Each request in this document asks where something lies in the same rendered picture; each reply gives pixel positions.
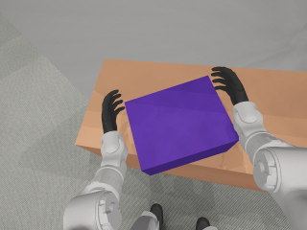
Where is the robot right foot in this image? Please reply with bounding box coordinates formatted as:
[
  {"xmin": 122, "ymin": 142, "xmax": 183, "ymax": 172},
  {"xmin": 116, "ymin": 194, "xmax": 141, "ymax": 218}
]
[{"xmin": 196, "ymin": 217, "xmax": 210, "ymax": 230}]

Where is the robot right upper arm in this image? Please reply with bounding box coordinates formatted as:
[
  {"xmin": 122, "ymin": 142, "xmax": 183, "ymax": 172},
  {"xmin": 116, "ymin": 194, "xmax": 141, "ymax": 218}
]
[{"xmin": 252, "ymin": 147, "xmax": 307, "ymax": 230}]

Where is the carton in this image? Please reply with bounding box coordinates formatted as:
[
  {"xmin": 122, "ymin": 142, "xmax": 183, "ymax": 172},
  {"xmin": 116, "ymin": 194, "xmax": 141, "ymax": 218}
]
[{"xmin": 124, "ymin": 76, "xmax": 239, "ymax": 175}]

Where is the robot left foot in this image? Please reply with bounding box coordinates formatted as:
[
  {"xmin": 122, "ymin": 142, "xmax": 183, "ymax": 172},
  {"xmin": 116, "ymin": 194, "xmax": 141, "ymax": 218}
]
[{"xmin": 150, "ymin": 203, "xmax": 163, "ymax": 230}]

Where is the robot left upper arm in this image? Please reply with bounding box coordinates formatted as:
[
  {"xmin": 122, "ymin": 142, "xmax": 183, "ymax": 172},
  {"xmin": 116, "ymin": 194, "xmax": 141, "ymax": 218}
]
[{"xmin": 63, "ymin": 190, "xmax": 122, "ymax": 230}]

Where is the right robot hand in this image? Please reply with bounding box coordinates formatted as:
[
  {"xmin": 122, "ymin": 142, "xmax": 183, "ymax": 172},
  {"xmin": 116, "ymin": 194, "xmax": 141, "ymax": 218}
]
[{"xmin": 211, "ymin": 66, "xmax": 248, "ymax": 105}]

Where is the robot left forearm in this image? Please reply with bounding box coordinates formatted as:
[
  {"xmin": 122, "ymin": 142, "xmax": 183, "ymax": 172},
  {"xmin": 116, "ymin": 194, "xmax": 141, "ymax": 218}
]
[{"xmin": 62, "ymin": 130, "xmax": 129, "ymax": 230}]

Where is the pedestal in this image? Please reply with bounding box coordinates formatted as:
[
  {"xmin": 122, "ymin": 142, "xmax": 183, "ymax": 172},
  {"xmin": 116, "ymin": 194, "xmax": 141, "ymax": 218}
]
[{"xmin": 75, "ymin": 58, "xmax": 307, "ymax": 193}]

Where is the robot right forearm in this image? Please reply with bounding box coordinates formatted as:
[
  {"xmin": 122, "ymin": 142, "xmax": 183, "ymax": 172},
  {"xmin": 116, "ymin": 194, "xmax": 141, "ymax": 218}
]
[{"xmin": 232, "ymin": 101, "xmax": 298, "ymax": 167}]

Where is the left robot hand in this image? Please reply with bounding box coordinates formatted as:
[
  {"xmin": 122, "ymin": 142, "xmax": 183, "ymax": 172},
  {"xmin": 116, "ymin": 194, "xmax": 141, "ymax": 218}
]
[{"xmin": 102, "ymin": 89, "xmax": 125, "ymax": 134}]

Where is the robot foot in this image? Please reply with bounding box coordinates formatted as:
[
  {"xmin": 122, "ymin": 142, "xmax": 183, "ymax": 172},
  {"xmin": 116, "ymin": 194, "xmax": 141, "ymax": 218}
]
[
  {"xmin": 150, "ymin": 203, "xmax": 163, "ymax": 230},
  {"xmin": 196, "ymin": 217, "xmax": 210, "ymax": 230}
]

